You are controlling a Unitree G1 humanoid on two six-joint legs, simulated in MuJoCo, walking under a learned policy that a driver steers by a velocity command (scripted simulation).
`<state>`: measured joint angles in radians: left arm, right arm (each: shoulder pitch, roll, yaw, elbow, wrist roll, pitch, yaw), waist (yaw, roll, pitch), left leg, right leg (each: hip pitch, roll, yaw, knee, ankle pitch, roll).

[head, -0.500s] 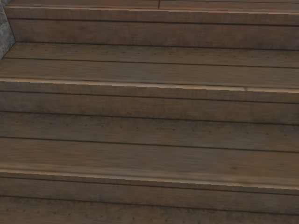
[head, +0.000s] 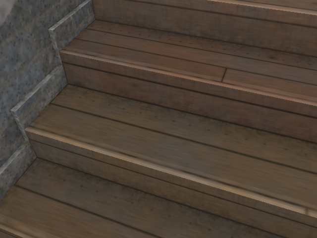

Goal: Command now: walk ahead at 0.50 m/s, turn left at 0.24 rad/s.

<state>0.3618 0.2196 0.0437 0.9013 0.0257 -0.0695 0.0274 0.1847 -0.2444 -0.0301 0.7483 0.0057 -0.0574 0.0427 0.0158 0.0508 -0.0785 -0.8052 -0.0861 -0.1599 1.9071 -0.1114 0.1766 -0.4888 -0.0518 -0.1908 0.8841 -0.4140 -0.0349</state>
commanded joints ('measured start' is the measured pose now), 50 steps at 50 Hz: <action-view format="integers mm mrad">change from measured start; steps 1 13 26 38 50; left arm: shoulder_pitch -15 364 -103 -286 10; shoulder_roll -144 -53 -79 -147 285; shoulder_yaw -60 -52 -23 -126 28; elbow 33 117 -66 -293 -261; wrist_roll -4 16 -66 -41 4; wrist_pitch -12 18 -59 59 60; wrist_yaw -51 20 -76 -50 -71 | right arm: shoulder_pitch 112 -352 167 173 119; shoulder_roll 172 189 7 58 -98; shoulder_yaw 77 108 12 80 18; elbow -62 -239 40 234 41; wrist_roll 24 36 -36 -70 -14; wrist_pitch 10 4 -4 4 -36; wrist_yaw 3 7 -25 -24 -49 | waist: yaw -119 107 -137 57 146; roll -53 -129 -10 -1 -226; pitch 177 203 -110 174 -318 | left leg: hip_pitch -318 -998 647 507 330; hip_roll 73 211 467 368 136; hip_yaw -71 8 -446 287 315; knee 109 125 -1517 -1655 -675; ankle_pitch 30 -170 -394 -25 603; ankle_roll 14 -142 67 -118 -158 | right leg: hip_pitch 31 708 -315 -948 454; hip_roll -176 -305 45 48 -83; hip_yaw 274 311 354 296 816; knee -526 -592 1055 1397 -261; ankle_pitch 90 224 251 329 8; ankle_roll -82 -119 -59 -83 -378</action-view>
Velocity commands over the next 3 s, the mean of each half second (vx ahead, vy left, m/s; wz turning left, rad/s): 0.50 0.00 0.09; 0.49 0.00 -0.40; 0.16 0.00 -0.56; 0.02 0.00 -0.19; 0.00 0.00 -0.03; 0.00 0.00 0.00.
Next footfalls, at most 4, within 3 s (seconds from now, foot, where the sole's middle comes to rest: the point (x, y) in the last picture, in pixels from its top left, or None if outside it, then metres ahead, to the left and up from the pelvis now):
0.42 left None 0.48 0.16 -0.56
0.96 right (191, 148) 0.75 -0.07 -0.39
1.62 left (174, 58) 1.09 -0.01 -0.21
2.22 right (225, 69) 1.01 -0.21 -0.21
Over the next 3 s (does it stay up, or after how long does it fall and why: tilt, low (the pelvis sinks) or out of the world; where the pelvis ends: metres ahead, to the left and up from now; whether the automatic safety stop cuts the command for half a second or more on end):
stays up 1.03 -0.12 0.57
